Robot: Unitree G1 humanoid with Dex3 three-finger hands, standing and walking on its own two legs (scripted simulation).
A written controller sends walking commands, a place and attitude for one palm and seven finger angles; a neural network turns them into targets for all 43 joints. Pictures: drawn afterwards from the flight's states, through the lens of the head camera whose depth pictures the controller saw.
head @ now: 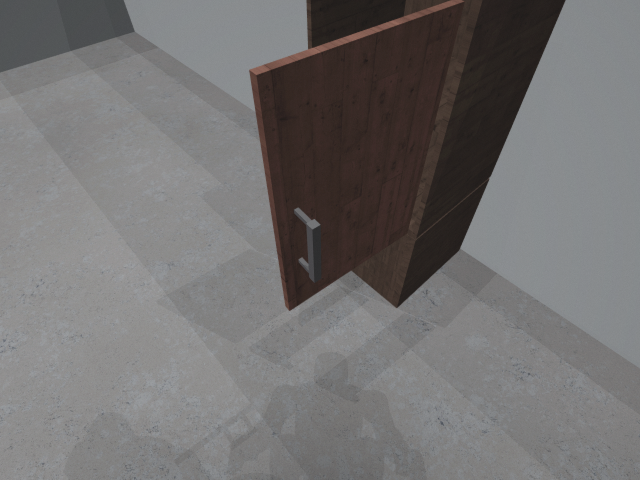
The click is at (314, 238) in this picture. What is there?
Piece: cupboard door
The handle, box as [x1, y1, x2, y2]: [294, 207, 320, 282]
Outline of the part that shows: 298,207 294,209 294,213 306,225 308,262 307,263 302,258 298,259 298,261 309,273 309,277 314,282 320,278 320,225 314,219 311,220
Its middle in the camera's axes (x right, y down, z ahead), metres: -0.03 +0.02 +0.75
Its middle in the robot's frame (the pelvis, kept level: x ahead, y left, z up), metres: +0.54 +0.06 -0.11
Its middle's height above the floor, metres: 0.67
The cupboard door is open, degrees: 85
